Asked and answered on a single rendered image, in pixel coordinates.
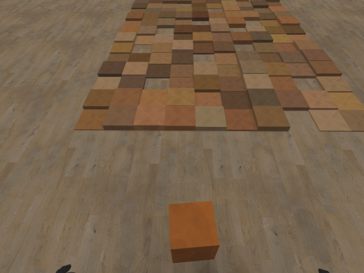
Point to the carton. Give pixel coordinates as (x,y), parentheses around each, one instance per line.
(193,232)

